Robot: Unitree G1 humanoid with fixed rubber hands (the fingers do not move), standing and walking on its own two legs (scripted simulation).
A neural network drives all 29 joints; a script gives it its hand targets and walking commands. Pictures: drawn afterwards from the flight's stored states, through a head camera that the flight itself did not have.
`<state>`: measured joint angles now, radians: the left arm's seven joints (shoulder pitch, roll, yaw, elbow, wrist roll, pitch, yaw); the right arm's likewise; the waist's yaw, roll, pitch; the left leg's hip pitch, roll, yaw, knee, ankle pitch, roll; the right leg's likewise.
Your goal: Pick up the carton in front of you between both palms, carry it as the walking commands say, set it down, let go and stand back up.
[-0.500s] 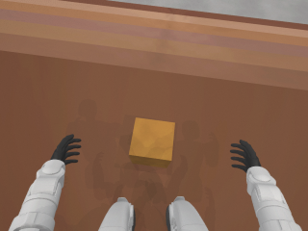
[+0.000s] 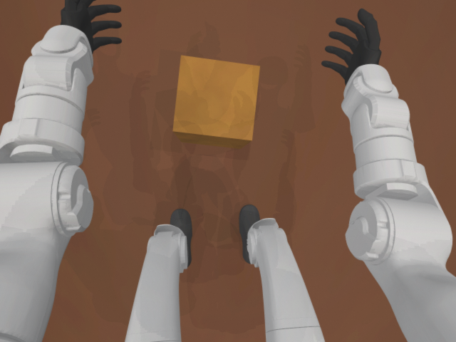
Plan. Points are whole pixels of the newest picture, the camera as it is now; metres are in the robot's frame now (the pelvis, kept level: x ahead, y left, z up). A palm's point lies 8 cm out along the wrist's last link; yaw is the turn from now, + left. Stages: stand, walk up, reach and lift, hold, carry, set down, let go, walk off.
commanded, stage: reach and lift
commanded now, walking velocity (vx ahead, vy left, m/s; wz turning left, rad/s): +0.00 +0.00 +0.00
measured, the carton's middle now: (215, 109) +0.55 -0.02 -0.53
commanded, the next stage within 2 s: none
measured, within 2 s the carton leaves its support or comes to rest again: leaves its support in 1.90 s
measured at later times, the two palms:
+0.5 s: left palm (130, 71) +0.57 +0.16 -0.26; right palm (309, 91) +0.52 -0.22 -0.26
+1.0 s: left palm (150, 97) +0.57 +0.16 -0.45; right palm (280, 112) +0.52 -0.21 -0.45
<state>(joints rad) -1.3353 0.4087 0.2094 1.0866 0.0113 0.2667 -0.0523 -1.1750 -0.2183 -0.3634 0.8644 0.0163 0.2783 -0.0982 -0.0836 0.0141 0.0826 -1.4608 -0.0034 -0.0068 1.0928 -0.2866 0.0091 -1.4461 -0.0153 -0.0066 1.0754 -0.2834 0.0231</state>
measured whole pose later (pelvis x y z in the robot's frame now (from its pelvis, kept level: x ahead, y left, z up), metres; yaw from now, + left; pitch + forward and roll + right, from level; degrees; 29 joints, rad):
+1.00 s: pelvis -0.02 +0.00 -0.27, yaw -2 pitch +38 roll -3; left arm -1.70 0.51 -0.01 1.28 -0.20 0.11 0.05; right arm -1.56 -0.30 -0.23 1.12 0.19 0.10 -0.15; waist -0.07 -0.01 0.43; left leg -2.27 -0.02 -0.05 2.16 -0.55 -0.01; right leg -2.24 0.03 0.00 2.12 -0.54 0.05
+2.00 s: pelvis -0.01 +0.00 -0.28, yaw -1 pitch +38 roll -2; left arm -1.44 0.29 0.11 0.91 -0.07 0.29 0.14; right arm -1.36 -0.18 -0.32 0.80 0.11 0.28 -0.19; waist -0.05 -0.03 0.30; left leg -2.27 -0.04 -0.04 2.21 -0.60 -0.02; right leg -2.25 0.07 0.04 2.19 -0.60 0.07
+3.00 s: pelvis +0.02 -0.01 -0.04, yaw +1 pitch +34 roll -1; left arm -0.77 -0.08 0.42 0.63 0.26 0.39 0.02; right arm -0.73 0.10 -0.47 0.58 -0.23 0.40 -0.03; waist -0.02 0.00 -0.24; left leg -1.50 -0.04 -0.06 1.36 -0.46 -0.02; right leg -1.48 0.04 0.06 1.36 -0.47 0.04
